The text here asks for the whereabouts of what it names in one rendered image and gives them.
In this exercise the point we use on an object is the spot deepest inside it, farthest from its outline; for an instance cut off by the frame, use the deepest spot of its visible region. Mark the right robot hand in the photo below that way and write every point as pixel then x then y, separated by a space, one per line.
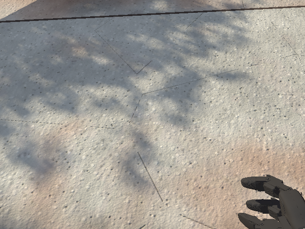
pixel 288 212

